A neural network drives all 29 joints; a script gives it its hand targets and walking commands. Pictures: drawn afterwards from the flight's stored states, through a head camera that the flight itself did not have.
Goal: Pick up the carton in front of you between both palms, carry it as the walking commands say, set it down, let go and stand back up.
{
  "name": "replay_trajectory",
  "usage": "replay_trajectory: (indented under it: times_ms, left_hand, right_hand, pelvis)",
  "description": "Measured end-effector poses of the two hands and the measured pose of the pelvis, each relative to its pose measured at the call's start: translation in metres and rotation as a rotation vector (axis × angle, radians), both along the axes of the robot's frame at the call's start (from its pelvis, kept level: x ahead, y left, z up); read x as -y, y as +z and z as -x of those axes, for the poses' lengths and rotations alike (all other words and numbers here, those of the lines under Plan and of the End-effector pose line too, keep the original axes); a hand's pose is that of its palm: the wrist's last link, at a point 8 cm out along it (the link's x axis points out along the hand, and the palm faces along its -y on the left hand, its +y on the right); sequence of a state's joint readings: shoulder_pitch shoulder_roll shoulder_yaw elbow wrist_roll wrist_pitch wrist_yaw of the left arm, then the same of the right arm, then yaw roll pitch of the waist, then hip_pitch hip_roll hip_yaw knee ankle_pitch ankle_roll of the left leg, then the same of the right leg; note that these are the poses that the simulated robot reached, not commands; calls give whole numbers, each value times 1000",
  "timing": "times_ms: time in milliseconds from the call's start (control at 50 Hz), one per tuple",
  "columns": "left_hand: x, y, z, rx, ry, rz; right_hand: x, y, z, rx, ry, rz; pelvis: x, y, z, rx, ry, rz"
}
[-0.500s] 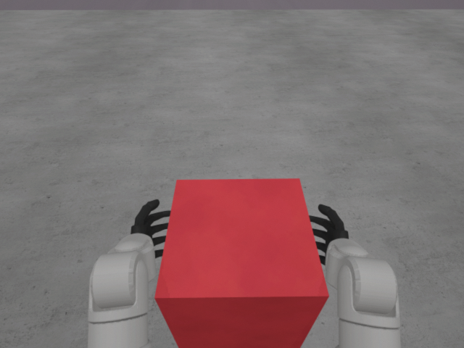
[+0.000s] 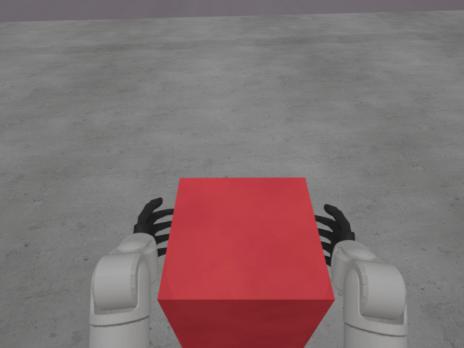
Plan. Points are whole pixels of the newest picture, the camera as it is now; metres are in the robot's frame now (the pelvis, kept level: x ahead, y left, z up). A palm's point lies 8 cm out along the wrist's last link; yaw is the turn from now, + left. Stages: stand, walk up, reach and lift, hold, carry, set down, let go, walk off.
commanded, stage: carry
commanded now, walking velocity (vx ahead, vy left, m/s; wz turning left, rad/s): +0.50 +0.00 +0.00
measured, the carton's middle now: (242, 268) +0.27 +0.00 +0.02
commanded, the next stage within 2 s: none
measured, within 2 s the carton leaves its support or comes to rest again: neither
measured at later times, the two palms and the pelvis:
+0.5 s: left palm (172, 119) +0.61 +0.17 +0.12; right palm (297, 123) +0.60 -0.13 +0.12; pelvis +0.34 +0.02 +0.01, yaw -1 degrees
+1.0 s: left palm (187, 75) +0.85 +0.16 +0.12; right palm (285, 82) +0.85 -0.14 +0.11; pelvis +0.58 +0.02 +0.02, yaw +0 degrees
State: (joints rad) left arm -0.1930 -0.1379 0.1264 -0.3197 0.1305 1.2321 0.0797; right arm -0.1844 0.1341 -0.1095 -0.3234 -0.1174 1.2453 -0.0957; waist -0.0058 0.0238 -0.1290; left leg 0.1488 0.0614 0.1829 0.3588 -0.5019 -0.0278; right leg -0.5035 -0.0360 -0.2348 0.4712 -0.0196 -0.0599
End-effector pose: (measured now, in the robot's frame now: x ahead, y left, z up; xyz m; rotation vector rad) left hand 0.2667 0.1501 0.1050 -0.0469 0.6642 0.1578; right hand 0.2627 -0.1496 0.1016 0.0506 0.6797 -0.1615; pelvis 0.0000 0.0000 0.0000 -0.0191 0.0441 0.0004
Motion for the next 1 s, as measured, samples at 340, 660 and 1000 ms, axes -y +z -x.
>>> replay_trajectory:
  times_ms: [340, 660, 1000]
  left_hand:
    - [7, 20, -205, -34, 28, -29]
    - [-33, -14, -444, -107, -23, 60]
    - [-13, 16, -588, -24, -11, -27]
  right_hand:
    - [7, 13, -215, -33, 41, -17]
    - [-34, -1, -433, -107, -38, 36]
    - [-14, 8, -585, -25, -7, -30]
  pelvis:
    - [13, 38, -209, -27, 12, -45]
    - [-41, 24, -426, -19, -45, -4]
    - [-17, 21, -582, -13, 3, 3]
